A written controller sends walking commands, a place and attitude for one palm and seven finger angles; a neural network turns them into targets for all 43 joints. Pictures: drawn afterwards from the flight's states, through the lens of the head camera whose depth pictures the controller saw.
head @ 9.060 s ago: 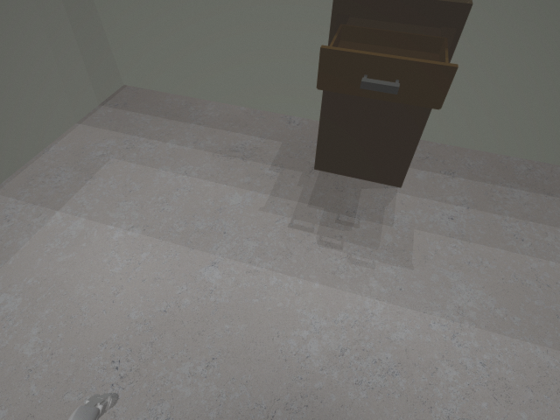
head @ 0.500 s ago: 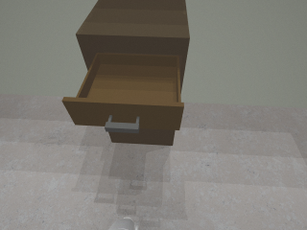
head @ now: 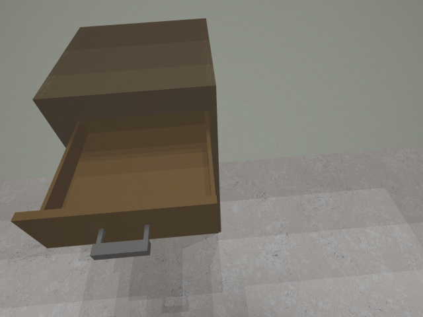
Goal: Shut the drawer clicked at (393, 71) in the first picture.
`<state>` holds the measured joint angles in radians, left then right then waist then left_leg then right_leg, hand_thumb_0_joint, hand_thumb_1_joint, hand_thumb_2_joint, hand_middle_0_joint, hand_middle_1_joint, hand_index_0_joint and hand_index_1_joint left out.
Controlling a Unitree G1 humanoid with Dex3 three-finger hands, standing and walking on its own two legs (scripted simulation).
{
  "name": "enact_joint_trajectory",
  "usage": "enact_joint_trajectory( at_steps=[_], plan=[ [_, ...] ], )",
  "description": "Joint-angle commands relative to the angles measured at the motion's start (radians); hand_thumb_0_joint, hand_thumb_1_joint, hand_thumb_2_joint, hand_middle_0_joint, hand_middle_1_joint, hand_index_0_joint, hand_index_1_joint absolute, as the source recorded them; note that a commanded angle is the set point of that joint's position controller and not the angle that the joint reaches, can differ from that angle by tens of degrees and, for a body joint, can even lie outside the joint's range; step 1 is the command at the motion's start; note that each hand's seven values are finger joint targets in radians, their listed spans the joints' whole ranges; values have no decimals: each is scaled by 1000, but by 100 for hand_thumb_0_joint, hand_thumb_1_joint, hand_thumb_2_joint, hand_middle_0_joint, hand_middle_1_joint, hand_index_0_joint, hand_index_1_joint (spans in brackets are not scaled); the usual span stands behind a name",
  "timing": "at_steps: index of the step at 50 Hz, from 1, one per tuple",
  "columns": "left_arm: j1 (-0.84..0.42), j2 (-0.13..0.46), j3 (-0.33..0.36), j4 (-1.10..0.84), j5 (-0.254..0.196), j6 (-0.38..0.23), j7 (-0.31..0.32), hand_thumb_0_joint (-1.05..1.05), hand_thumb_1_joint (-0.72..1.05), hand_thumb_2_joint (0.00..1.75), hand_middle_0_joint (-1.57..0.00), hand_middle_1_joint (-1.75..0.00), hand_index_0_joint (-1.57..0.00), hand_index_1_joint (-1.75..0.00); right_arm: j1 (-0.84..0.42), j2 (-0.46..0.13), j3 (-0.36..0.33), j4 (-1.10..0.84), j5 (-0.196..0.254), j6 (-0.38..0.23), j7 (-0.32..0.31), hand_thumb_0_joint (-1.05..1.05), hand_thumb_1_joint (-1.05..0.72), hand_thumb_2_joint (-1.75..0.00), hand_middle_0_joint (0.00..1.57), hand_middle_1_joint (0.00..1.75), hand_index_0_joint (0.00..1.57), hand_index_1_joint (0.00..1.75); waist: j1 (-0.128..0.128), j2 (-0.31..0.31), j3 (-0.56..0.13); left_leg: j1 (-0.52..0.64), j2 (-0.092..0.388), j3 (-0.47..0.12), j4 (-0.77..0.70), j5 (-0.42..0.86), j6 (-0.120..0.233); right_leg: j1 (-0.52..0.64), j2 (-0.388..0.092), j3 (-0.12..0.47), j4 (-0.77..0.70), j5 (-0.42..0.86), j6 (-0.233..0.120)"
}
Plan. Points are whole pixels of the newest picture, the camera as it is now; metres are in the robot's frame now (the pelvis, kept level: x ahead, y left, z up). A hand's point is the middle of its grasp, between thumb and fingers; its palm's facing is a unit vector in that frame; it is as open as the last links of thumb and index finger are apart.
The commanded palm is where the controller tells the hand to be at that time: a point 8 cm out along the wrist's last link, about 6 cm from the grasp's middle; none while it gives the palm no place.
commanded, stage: come to a stop and stand still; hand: left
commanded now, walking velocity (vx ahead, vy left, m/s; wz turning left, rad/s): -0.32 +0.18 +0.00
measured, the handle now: (123, 240) +0.28 +0.21 -0.05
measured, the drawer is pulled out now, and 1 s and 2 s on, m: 0.30 0.30 0.30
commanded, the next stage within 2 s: none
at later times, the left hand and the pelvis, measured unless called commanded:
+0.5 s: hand out of the picture +0.01 +0.23 -0.17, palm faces +0.09 -0.96 -0.25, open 7.3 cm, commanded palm none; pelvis -0.04 +0.03 +0.00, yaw +1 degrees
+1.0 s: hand out of the picture -0.06 +0.18 -0.16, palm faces -0.01 -0.97 -0.24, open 7.3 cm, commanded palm none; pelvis -0.05 +0.01 +0.01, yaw +1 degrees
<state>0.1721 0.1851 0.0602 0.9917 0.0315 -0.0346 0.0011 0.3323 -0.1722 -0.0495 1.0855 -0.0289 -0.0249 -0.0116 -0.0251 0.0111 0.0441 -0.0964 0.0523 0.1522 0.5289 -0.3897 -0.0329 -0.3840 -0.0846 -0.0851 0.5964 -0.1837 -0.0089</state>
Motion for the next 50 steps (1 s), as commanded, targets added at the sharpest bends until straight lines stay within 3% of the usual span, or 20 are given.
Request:
enact_joint_trajectory(
  at_steps=[1,3,7,13,18,22,23,24,25,27,29,33,37,39,41,42,43,44,47,50],
  plan=[
    [216,188,6,42,-15,-20,20,0,90,90,-20,-30,-20,-30,81,-46,-2,-38,30,7,-20,0,-90,-90,20,30,20,30,47,-177,-186,-194,-5,-125,349,-255,14,347,-332,297,-204,881,-186],
    [124,168,11,26,-11,-8,37,0,90,90,-20,-30,-20,-30,64,-44,-4,-29,34,31,-24,0,-90,-90,20,30,20,30,37,-247,-169,-236,-1,-153,438,-224,6,318,-314,277,-173,973,-208],
    [48,165,17,6,-6,24,52,0,90,90,-20,-30,-20,-30,27,-48,-10,-21,31,65,-20,0,-90,-90,20,30,20,30,37,-114,-122,-255,-15,-158,488,-148,-11,234,-289,196,-203,753,-201],
    [15,174,32,-21,1,42,55,0,90,90,-20,-30,-20,-30,13,-54,-23,-49,14,91,-1,0,-90,-90,20,30,20,30,39,-163,-111,-281,-26,-158,514,-43,-27,148,-259,189,-292,314,-173],
    [20,189,39,-28,13,52,49,0,90,90,-20,-30,-20,-30,-5,-53,-16,-76,16,72,8,0,-90,-90,20,30,20,30,55,-216,-106,-213,-24,-127,288,-69,-8,118,-238,241,-365,-102,-157],
    [4,147,21,-12,2,66,44,0,90,90,-20,-30,-20,-30,144,-28,0,-18,18,50,3,0,-90,-90,20,30,20,30,-9,-153,-93,74,-57,-71,-139,67,15,-56,-115,173,-301,-381,-45],
    [21,94,8,-16,-9,70,41,0,90,90,-20,-30,-20,-30,146,-72,-4,-23,10,40,-2,0,-90,-90,20,30,20,30,-10,31,-65,23,25,-204,-267,-50,40,-95,-41,128,-165,-388,-6],
    [26,29,-3,-21,-22,73,36,0,90,90,-20,-30,-20,-30,94,-121,-10,-51,-2,31,-8,0,-90,-90,20,30,20,30,-3,277,28,-161,207,-459,-435,-273,87,-122,60,43,48,-278,32],
    [25,35,-3,-16,-16,71,34,0,90,90,-20,-30,-20,-30,-15,-135,-1,-92,-4,31,-16,0,-90,-90,20,30,20,30,26,258,114,-350,271,-514,-504,-317,126,-73,64,90,157,-211,23],
    [80,56,9,27,-1,76,21,0,90,90,-20,-30,-20,-30,-114,-110,9,-97,-4,16,-24,0,-90,-90,20,30,20,30,76,202,94,-373,216,-436,-474,-205,130,-18,68,139,307,-129,22],
    [143,58,11,57,0,68,12,0,90,90,-20,-30,-20,-30,-105,-107,13,-88,5,6,-27,0,-90,-90,20,30,20,30,80,115,100,-275,170,-342,-425,-100,132,-80,86,129,397,-99,30],
    [133,50,0,62,-4,49,11,0,90,90,-20,-30,-20,-30,23,-92,7,-37,9,-4,-36,0,-90,-90,20,30,20,30,22,104,84,-64,178,-330,-370,75,169,-175,68,103,353,-140,37],
    [93,21,-22,58,-12,41,14,0,90,90,-20,-30,-20,-30,86,-83,3,7,2,-4,-44,0,-90,-90,20,30,20,30,-21,151,34,30,218,-342,-281,398,210,-74,49,74,107,-263,28],
    [142,-3,-27,80,-20,35,19,0,90,90,-20,-30,-20,-30,89,-88,3,24,4,1,-45,0,-90,-90,20,30,20,30,-3,148,-21,39,205,-329,-208,559,202,44,60,64,-54,-232,18],
    [235,-2,-30,126,-19,22,27,0,90,90,-20,-30,-20,-30,88,-74,4,36,18,4,-43,0,-90,-90,20,30,20,30,30,63,-80,-27,139,-275,-107,503,139,245,51,65,-287,44,15],
    [218,162,-46,59,-22,7,25,0,90,90,-20,-30,-20,-30,-46,-90,-7,-68,-6,24,-23,0,-90,-90,20,30,20,30,9,-12,49,-164,-25,-196,-115,156,114,139,84,97,-149,-100,-55],
    [237,75,-43,75,-18,25,26,0,90,90,-20,-30,-20,-30,-91,-66,-5,-82,1,10,-16,0,-90,-90,20,30,20,30,58,-15,76,-210,16,-181,-89,-56,68,16,5,191,-212,-311,-67],
    [208,72,-49,71,-8,28,28,0,90,90,-20,-30,-20,-30,-58,-52,0,-84,-3,7,-13,0,-90,-90,20,30,20,30,20,-15,68,-211,-3,-183,-66,-37,63,0,-23,209,-227,-329,-77],
    [185,84,-54,45,-18,-2,43,0,90,90,-20,-30,-20,-30,14,-18,22,-47,5,16,-10,0,-90,-90,20,30,20,30,2,-270,-57,-178,-28,-133,59,93,49,138,-68,290,-295,-147,-89],
    [180,67,-48,46,-24,-14,54,0,90,90,-20,-30,-20,-30,2,-21,26,-28,13,5,-11,0,-90,-90,20,30,20,30,2,-154,-61,-187,-23,-136,63,133,43,226,-86,237,-217,303,-81]
  ],
)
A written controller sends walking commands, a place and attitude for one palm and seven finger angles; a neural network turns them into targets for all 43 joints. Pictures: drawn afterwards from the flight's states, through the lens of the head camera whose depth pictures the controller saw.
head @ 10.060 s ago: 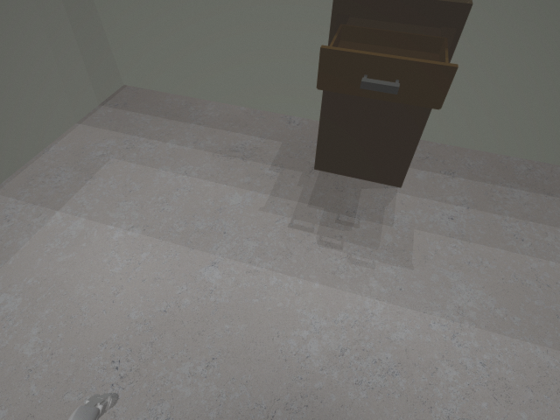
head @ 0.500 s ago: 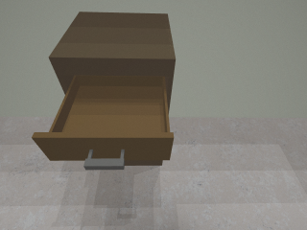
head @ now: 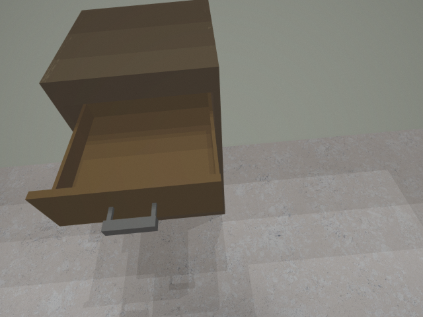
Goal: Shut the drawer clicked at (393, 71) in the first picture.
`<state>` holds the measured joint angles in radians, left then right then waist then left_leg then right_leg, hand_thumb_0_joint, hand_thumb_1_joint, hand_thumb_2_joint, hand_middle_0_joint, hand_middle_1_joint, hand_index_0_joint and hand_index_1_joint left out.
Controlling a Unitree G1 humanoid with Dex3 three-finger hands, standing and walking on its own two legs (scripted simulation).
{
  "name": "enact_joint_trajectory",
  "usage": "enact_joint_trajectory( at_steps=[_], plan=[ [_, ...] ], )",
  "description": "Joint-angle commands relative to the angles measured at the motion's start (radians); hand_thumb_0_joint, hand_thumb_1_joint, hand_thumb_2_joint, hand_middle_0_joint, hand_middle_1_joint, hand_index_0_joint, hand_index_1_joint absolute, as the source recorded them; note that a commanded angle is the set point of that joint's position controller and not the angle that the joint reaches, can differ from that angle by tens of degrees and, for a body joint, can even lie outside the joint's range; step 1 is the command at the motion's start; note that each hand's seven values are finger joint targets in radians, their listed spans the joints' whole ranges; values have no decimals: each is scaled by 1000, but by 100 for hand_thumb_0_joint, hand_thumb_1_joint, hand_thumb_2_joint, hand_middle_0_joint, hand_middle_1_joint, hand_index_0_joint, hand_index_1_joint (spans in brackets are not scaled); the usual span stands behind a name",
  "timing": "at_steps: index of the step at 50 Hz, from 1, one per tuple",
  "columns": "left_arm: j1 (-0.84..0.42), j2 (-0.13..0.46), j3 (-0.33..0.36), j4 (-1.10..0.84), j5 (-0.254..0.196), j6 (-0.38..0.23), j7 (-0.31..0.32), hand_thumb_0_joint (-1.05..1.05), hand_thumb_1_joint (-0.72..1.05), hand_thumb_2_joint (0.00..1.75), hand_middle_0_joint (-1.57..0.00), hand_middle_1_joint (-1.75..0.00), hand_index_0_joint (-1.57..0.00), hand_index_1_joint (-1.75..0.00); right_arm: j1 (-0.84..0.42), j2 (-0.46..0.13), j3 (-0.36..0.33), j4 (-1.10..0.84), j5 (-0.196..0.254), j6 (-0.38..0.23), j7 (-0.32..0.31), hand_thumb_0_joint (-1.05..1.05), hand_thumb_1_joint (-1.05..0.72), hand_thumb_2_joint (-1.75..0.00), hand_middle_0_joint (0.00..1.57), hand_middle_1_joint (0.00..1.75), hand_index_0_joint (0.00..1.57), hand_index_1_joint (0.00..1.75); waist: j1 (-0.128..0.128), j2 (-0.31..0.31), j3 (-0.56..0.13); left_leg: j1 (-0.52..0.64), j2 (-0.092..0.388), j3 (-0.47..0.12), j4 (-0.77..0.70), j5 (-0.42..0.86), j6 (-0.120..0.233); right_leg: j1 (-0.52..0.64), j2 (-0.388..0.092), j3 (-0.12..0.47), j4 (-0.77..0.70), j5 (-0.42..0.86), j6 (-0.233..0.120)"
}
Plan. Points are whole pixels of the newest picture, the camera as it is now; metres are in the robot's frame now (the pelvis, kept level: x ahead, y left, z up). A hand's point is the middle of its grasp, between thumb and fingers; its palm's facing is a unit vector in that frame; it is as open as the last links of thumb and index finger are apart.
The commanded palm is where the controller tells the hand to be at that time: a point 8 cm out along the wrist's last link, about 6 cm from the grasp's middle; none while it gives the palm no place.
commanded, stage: come to a stop and stand still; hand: left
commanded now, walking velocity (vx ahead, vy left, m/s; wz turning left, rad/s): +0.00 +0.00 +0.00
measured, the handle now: (131, 217) +0.33 +0.20 -0.06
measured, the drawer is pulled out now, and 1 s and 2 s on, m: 0.30 0.30 0.30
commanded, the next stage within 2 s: look again from close up in 1.28 s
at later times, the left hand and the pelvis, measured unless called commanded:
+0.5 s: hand out of the picture +0.02 +0.20 -0.17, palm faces +0.04 -0.97 -0.22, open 7.3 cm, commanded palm none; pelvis +0.00 +0.02 +0.01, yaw +1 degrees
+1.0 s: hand out of the picture -0.01 +0.24 -0.17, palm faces +0.02 -0.98 -0.19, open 7.4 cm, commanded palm none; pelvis -0.01 +0.07 +0.01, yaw +1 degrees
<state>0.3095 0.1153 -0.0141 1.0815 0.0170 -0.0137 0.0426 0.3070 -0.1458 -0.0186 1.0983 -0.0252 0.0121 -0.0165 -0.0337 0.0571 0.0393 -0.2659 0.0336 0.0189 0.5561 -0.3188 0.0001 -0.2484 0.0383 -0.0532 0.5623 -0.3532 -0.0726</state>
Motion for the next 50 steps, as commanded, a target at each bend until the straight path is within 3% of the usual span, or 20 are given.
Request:
enact_joint_trajectory(
  at_steps=[1,3,4,6,9,14,23,29,35,42,46,50],
  plan=[
    [48,144,31,-42,-9,-34,15,0,90,90,-20,-30,-20,-30,24,-44,-3,-34,13,-33,-9,0,-90,-90,20,30,20,30,12,-147,-61,-12,-3,-1,30,71,9,120,-212,185,-149,619,-9],
    [70,155,33,-41,-9,-36,19,0,90,90,-20,-30,-20,-30,14,-47,3,-28,16,-32,-13,0,-90,-90,20,30,20,30,23,-113,-67,-9,-2,13,16,102,12,182,-212,163,-102,887,27],
    [76,157,36,-38,-10,-34,22,0,90,90,-20,-30,-20,-30,5,-46,3,-26,18,-29,-16,0,-90,-90,20,30,20,30,24,-114,-58,-15,-1,14,19,90,14,196,-216,153,-94,958,37],
    [80,160,40,-33,-9,-28,25,0,90,90,-20,-30,-20,-30,-15,-47,3,-27,22,-20,-21,0,-90,-90,20,30,20,30,27,-103,-31,-14,1,15,19,51,15,192,-222,150,-106,970,46],
    [68,164,38,-45,-7,-23,25,0,90,90,-20,-30,-20,-30,-23,-61,2,-19,21,-15,-21,0,-90,-90,20,30,20,30,21,-106,-23,32,8,23,-14,118,19,180,-209,129,-100,979,64],
    [35,164,37,-65,-7,-16,22,0,90,90,-20,-30,-20,-30,-59,-92,-1,-18,22,-14,-16,0,-90,-90,20,30,20,30,20,-83,-23,116,48,-8,-49,290,21,121,-177,104,-130,714,66],
    [12,160,27,-74,-5,-13,12,0,90,90,-20,-30,-20,-30,-90,-122,0,-16,18,-24,-5,0,-90,-90,20,30,20,30,28,-57,-1,141,65,-60,-140,274,32,73,-154,96,-187,331,49],
    [21,154,23,-61,-5,-11,9,0,90,90,-20,-30,-20,-30,-76,-121,3,-1,17,-30,-4,0,-90,-90,20,30,20,30,33,-69,19,123,63,-81,-171,236,43,59,-157,88,-198,243,51],
    [36,144,21,-41,-7,-9,10,0,90,90,-20,-30,-20,-30,-39,-123,7,26,20,-40,-7,0,-90,-90,20,30,20,30,36,-43,-5,141,69,-95,-186,306,53,80,-157,73,-178,246,55],
    [44,136,19,-23,-8,-2,11,0,90,90,-20,-30,-20,-30,2,-116,8,47,22,-43,-10,0,-90,-90,20,30,20,30,37,-45,24,127,75,-113,-219,302,60,75,-157,58,-171,208,62],
    [59,120,18,-14,-6,0,12,0,90,90,-20,-30,-20,-30,14,-105,8,57,22,-43,-10,0,-90,-90,20,30,20,30,38,-51,47,106,73,-121,-240,224,63,58,-159,54,-179,170,65],
    [72,109,18,-10,-5,1,13,0,90,90,-20,-30,-20,-30,27,-102,5,60,23,-46,-12,0,-90,-90,20,30,20,30,38,-59,34,118,76,-130,-247,233,66,55,-158,52,-171,170,68]
  ],
)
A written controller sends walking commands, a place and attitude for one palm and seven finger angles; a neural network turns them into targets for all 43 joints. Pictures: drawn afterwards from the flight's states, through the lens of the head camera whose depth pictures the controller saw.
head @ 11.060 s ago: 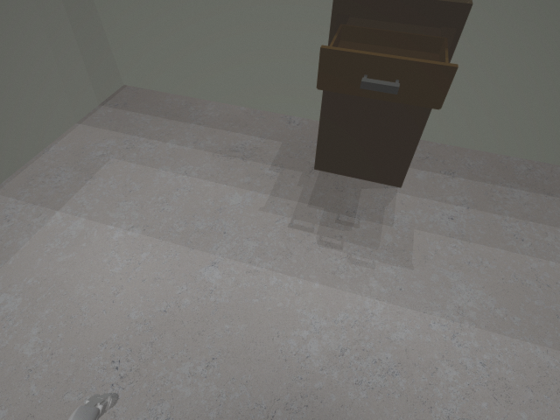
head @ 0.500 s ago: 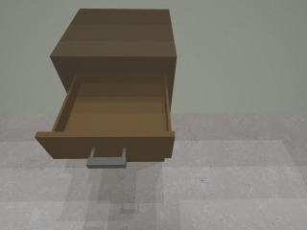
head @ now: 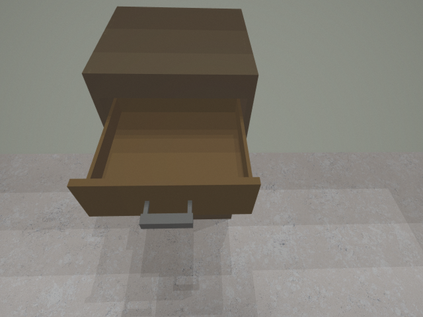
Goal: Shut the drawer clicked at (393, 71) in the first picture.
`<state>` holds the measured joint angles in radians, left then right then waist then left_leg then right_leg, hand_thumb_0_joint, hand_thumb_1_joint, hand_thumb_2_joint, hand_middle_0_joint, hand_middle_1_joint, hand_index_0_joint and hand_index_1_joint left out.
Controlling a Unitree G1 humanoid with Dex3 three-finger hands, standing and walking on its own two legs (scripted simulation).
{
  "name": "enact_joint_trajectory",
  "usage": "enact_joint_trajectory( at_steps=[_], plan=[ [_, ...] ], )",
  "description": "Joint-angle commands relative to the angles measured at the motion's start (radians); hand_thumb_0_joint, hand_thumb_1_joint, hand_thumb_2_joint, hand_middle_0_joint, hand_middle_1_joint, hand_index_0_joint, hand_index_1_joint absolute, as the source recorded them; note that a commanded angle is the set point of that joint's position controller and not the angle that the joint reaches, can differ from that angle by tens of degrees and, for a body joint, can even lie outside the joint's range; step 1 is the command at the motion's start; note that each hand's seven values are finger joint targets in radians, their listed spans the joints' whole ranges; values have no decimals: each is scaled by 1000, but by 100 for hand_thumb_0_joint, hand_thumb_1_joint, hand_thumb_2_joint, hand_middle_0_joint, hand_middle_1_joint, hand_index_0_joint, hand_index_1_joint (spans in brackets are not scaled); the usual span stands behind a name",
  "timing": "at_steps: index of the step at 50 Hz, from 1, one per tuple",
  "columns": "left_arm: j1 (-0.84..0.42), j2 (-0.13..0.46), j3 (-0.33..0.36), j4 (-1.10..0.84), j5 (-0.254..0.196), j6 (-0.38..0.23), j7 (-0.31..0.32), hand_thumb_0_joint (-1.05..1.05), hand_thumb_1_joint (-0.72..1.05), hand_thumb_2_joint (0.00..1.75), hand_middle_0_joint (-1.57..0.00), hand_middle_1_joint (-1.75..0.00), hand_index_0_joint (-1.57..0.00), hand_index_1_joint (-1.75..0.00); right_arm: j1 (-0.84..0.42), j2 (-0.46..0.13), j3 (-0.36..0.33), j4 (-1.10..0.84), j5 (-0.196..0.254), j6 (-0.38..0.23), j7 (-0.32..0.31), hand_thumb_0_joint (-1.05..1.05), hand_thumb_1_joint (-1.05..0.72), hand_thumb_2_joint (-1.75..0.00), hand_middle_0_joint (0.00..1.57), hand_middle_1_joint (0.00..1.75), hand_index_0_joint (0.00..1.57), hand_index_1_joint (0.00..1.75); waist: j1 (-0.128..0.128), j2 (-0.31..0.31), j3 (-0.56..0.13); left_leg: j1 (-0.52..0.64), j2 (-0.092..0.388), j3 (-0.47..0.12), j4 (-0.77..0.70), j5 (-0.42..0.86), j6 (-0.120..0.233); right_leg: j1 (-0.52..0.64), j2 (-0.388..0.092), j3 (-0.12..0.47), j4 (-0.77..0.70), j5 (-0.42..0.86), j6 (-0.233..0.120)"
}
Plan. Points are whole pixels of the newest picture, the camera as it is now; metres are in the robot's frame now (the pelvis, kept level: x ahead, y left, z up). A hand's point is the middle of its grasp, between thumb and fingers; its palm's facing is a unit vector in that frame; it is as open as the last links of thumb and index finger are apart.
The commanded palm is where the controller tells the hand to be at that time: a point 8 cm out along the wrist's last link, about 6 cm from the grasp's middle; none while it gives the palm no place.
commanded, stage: come to a stop and stand still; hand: left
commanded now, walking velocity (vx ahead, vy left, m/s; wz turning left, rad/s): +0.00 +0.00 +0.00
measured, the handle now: (167, 212) +0.34 +0.12 -0.07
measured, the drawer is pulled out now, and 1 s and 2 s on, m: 0.30 0.30 0.30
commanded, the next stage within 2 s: look again from close up in 0.28 s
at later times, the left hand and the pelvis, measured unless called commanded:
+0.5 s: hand out of the picture -0.02 +0.16 -0.18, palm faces +0.02 -0.98 -0.18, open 7.4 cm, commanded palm none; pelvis +0.00 +0.00 +0.00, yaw +0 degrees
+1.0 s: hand out of the picture -0.01 +0.14 -0.18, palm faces +0.01 -0.98 -0.18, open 7.3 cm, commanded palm none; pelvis +0.00 -0.02 +0.00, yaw -1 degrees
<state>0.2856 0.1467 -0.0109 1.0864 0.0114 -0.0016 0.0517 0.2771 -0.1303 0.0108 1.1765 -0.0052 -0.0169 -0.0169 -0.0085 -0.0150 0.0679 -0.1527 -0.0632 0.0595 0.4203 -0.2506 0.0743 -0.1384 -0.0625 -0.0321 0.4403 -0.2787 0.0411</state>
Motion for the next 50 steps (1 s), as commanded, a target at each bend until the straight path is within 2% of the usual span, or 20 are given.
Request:
enact_joint_trajectory(
  at_steps=[1,6,7,16,24,31,35,41,43,48,50],
  plan=[
    [96,75,14,-14,1,-12,4,0,90,90,-20,-30,-20,-30,58,-113,-24,-18,3,-17,-11,0,-90,-90,20,30,20,30,12,8,13,4,171,-168,-110,171,-8,-61,-59,31,-51,103,-47],
    [104,67,16,-9,2,-9,5,0,90,90,-20,-30,-20,-30,66,-110,-26,-17,3,-18,-13,0,-90,-90,20,30,20,30,11,23,11,17,177,-172,-121,185,-11,-73,-57,23,-41,94,-42],
    [102,71,17,-11,2,-7,4,0,90,90,-20,-30,-20,-30,67,-109,-28,-18,4,-18,-14,0,-90,-90,20,30,20,30,12,45,11,16,181,-176,-131,201,-12,-73,-54,21,-34,90,-41],
    [123,59,17,-1,4,-11,7,0,90,90,-20,-30,-20,-30,65,-101,-29,-14,5,-19,-15,0,-90,-90,20,30,20,30,10,0,9,40,171,-160,-101,230,-11,-87,-64,36,-49,123,-43],
    [125,65,18,-1,4,-12,8,0,90,90,-20,-30,-20,-30,57,-100,-29,-14,6,-20,-16,0,-90,-90,20,30,20,30,11,9,-4,48,169,-148,-83,264,-13,-80,-67,46,-49,151,-49],
    [124,69,17,-3,4,-14,6,0,90,90,-20,-30,-20,-30,53,-96,-27,-10,6,-17,-14,0,-90,-90,20,30,20,30,12,-1,7,31,164,-141,-76,214,-14,-85,-70,59,-60,151,-54],
    [122,70,18,-4,3,-14,6,0,90,90,-20,-30,-20,-30,54,-92,-27,-7,6,-18,-15,0,-90,-90,20,30,20,30,13,10,-4,39,167,-136,-68,248,-15,-80,-69,59,-56,168,-56],
    [120,71,18,-8,4,-15,6,0,90,90,-20,-30,-20,-30,55,-86,-27,-2,7,-15,-14,0,-90,-90,20,30,20,30,13,-18,11,23,165,-133,-66,200,-18,-87,-68,68,-67,156,-58],
    [118,73,17,-9,4,-14,5,0,90,90,-20,-30,-20,-30,50,-87,-26,-3,6,-15,-13,0,-90,-90,20,30,20,30,15,1,25,18,166,-130,-71,190,-19,-97,-67,69,-67,147,-60],
    [120,76,18,-13,3,-16,4,0,90,90,-20,-30,-20,-30,54,-86,-27,-2,7,-16,-14,0,-90,-90,20,30,20,30,15,5,4,24,168,-126,-62,201,-19,-87,-66,73,-68,160,-61],
    [123,72,16,-9,3,-18,4,0,90,90,-20,-30,-20,-30,60,-77,-26,4,6,-17,-13,0,-90,-90,20,30,20,30,10,-11,-5,31,168,-130,-66,175,-19,-84,-61,67,-72,141,-59]
  ],
)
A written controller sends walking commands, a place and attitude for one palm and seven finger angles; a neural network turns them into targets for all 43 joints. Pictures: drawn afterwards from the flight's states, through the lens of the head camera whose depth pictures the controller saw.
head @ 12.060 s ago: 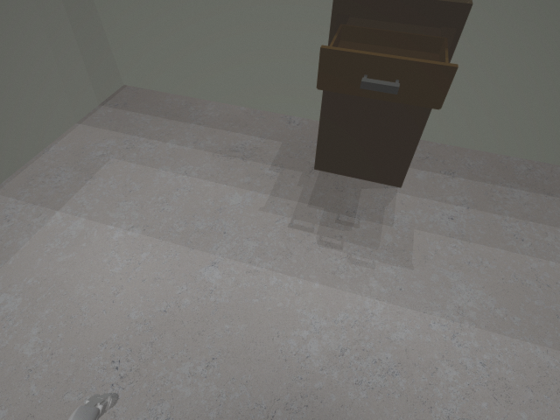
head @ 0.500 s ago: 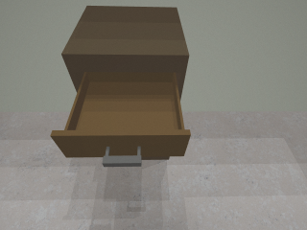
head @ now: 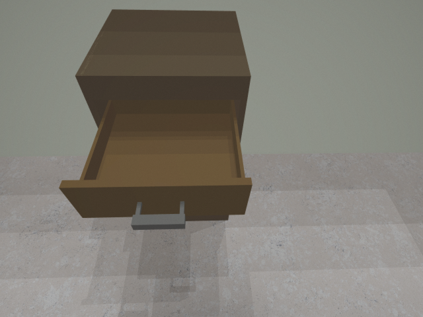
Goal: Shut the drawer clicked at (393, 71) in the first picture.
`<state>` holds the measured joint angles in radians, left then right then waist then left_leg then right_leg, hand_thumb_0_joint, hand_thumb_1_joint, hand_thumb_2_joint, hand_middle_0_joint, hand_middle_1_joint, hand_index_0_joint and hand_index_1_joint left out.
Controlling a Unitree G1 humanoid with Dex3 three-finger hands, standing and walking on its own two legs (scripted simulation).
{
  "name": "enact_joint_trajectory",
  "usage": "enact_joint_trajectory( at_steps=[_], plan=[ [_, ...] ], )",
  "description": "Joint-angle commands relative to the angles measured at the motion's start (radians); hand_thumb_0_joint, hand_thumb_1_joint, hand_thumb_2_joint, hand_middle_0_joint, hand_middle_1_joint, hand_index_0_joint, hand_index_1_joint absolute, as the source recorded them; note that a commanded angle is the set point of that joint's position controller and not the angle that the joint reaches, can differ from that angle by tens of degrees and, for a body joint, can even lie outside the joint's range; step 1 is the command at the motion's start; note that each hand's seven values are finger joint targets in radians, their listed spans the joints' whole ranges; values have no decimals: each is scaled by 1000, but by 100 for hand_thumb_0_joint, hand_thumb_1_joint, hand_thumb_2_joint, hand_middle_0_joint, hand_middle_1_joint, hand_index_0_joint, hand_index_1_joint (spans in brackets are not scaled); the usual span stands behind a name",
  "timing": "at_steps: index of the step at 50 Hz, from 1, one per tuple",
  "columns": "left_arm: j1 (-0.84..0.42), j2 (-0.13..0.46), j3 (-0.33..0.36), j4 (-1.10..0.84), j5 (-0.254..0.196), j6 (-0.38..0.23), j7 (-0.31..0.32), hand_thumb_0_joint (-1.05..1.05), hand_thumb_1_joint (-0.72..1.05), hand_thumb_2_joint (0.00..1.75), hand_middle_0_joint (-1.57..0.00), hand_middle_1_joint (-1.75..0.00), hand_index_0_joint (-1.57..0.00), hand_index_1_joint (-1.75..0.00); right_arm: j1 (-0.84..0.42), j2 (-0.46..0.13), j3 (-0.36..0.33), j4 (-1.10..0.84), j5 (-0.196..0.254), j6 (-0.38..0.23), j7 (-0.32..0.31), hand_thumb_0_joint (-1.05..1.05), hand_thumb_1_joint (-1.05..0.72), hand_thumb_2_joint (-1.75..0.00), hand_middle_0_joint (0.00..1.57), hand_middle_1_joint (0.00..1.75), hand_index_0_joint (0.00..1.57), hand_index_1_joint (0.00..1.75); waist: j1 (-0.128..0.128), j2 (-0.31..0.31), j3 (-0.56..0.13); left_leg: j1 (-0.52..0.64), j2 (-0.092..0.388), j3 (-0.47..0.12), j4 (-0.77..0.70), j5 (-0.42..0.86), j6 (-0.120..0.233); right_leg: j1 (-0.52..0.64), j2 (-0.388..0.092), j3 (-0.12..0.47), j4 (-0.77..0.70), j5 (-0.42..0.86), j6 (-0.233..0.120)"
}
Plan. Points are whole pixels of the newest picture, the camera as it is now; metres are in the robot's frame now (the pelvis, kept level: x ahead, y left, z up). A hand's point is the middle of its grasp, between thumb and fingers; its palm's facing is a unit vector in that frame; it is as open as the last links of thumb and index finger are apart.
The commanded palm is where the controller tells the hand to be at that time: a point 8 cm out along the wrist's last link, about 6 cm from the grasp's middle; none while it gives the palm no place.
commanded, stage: shuffle to correct the standing spot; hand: left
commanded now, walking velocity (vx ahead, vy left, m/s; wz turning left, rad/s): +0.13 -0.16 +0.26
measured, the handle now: (160, 213) +0.34 +0.14 -0.07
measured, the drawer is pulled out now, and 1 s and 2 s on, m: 0.30 0.30 0.30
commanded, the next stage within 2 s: come to a stop and stand still in 0.36 s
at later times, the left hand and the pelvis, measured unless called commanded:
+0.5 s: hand out of the picture -0.01 +0.11 -0.19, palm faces +0.09 -0.98 -0.17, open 7.4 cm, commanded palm none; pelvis +0.04 -0.04 -0.01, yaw +4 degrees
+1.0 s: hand out of the picture +0.03 +0.16 -0.17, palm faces +0.05 -0.96 -0.27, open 7.3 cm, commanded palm none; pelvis +0.02 -0.03 -0.01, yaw +3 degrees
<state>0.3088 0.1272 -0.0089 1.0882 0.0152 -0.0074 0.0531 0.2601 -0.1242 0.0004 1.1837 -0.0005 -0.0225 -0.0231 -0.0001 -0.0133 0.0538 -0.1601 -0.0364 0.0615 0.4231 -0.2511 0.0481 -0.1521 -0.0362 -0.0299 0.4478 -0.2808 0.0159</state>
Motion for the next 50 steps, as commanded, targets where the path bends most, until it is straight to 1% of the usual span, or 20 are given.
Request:
enact_joint_trajectory(
  at_steps=[1,7,13,20,23,25,27,29,32,34,37,39,41,42,43,44,45,47,48,50],
  plan=[
    [102,87,12,-9,-1,-11,1,0,90,90,-20,-30,-20,-30,82,-83,-15,-1,1,-10,-6,0,-90,-90,20,30,20,30,0,-6,17,30,141,-136,-76,119,9,-76,-82,56,-81,94,-33],
    [106,81,12,-14,8,-3,-9,0,90,90,-20,-30,-20,-30,84,-95,-29,-8,-4,0,-3,0,-90,-90,20,30,20,30,-1,47,81,-56,180,-222,-163,-134,39,-113,-47,-11,-27,-55,-29],
    [140,80,15,-8,6,-12,-8,0,90,90,-20,-30,-20,-30,94,-76,-30,-12,-4,-3,-7,0,-90,-90,20,30,20,30,1,7,52,-56,150,-189,-59,51,44,-85,-65,-7,-28,30,-43],
    [164,78,21,5,-1,-17,-1,0,90,90,-20,-30,-20,-30,102,-64,-32,5,-3,-5,-19,0,-90,-90,20,30,20,30,-8,-19,-27,-1,140,-132,71,328,28,-6,-82,-13,4,307,-65],
    [167,84,27,7,0,-11,0,0,90,90,-20,-30,-20,-30,92,-70,-38,4,-4,0,-25,0,-90,-90,20,30,20,30,-10,-25,-8,-20,140,-104,107,352,18,12,-84,-13,20,439,-70],
    [177,87,30,10,-3,-16,5,0,90,90,-20,-30,-20,-30,79,-51,-29,0,-2,2,-28,0,-90,-90,20,30,20,30,-3,-40,-6,-59,117,-83,133,302,0,61,-110,16,5,605,-68],
    [177,104,31,15,-8,-22,9,0,90,90,-20,-30,-20,-30,58,-35,-20,-5,3,5,-31,0,-90,-90,20,30,20,30,0,-62,-9,-78,100,-64,122,222,-21,109,-140,37,1,837,-46],
    [163,105,30,9,-10,-26,13,0,90,90,-20,-30,-20,-30,52,-35,-15,-7,6,5,-33,0,-90,-90,20,30,20,30,-3,-41,-15,-54,96,-56,97,227,-27,115,-150,33,15,972,-25],
    [144,119,33,-10,-11,-21,13,0,90,90,-20,-30,-20,-30,53,-55,-17,-13,9,7,-35,0,-90,-90,20,30,20,30,-1,-5,-43,5,106,-47,77,323,-26,110,-142,28,20,945,-11],
    [143,125,37,-16,-9,-19,14,0,90,90,-20,-30,-20,-30,38,-64,-18,-23,11,11,-35,0,-90,-90,20,30,20,30,7,-24,-56,5,112,-46,82,324,-29,116,-150,33,7,917,-10],
    [111,131,37,-28,-7,-10,14,0,90,90,-20,-30,-20,-30,26,-74,-21,-38,11,14,-32,0,-90,-90,20,30,20,30,6,4,-59,32,127,-56,49,377,-30,94,-143,34,6,802,-29],
    [107,128,37,-39,-5,-8,14,0,90,90,-20,-30,-20,-30,19,-86,-22,-46,10,13,-31,0,-90,-90,20,30,20,30,8,0,-71,60,138,-63,59,444,-26,72,-136,33,-4,736,-29],
    [104,129,36,-39,-6,-9,14,0,90,90,-20,-30,-20,-30,14,-91,-22,-50,10,16,-29,0,-90,-90,20,30,20,30,10,-31,-77,62,141,-63,56,412,-27,79,-135,36,-24,716,-24],
    [73,243,21,-91,-5,-26,12,0,90,90,-20,-30,-20,-30,-35,-158,-25,-166,-18,16,-19,0,-90,-90,20,30,20,30,-18,70,13,64,78,-101,64,399,-11,-21,-62,95,33,626,-43],
    [47,172,35,-105,-5,-17,12,0,90,90,-20,-30,-20,-30,-5,-137,-55,-176,-22,0,-15,0,-90,-90,20,30,20,30,-12,107,-54,27,133,-89,100,357,-14,-50,-101,83,38,359,-59],
    [31,146,33,-104,-5,-18,9,0,90,90,-20,-30,-20,-30,-28,-131,-51,-172,-25,2,-14,0,-90,-90,20,30,20,30,-7,103,-82,24,134,-102,112,349,-13,-44,-101,91,23,342,-75],
    [34,163,29,-110,-5,-22,7,0,90,90,-20,-30,-20,-30,-32,-141,-46,-186,-18,6,-9,0,-90,-90,20,30,20,30,-3,77,-112,22,130,-98,121,315,-15,-19,-106,92,9,363,-80],
    [22,180,28,-120,-1,-23,4,0,90,90,-20,-30,-20,-30,-43,-140,-42,-220,-15,15,0,0,-90,-90,20,30,20,30,-3,-55,-117,-28,107,-76,128,166,-26,9,-133,119,-15,398,-82],
    [9,179,31,-122,0,-24,6,0,90,90,-20,-30,-20,-30,-43,-141,-39,-224,-14,18,3,0,-90,-90,20,30,20,30,-5,-118,-102,-59,97,-69,132,97,-30,15,-142,116,-25,376,-80],
    [-27,184,31,-137,0,-17,7,0,90,90,-20,-30,-20,-30,-39,-148,-39,-228,-14,26,7,0,-90,-90,20,30,20,30,-15,-145,-19,-81,90,-75,121,41,-33,-61,-139,109,-58,217,-78]
  ],
)
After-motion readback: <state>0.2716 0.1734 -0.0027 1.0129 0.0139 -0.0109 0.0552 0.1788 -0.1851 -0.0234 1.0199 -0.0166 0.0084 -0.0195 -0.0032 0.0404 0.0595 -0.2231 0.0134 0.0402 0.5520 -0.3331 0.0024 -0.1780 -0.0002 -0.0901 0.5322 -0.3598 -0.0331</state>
